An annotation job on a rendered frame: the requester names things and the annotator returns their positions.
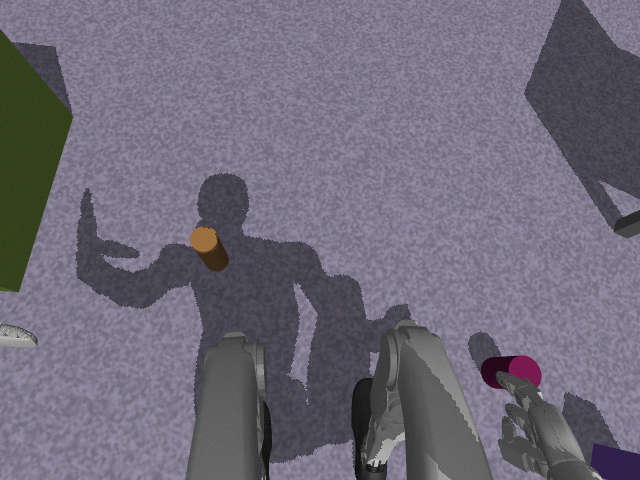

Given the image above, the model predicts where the right robot arm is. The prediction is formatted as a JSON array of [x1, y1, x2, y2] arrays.
[[547, 461, 603, 480]]

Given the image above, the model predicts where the left robot hand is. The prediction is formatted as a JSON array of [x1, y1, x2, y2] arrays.
[[0, 322, 38, 348]]

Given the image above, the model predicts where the right robot hand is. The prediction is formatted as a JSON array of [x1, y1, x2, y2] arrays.
[[496, 371, 586, 479]]

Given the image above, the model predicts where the right robot foot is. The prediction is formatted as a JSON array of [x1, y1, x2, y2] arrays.
[[351, 378, 387, 480]]

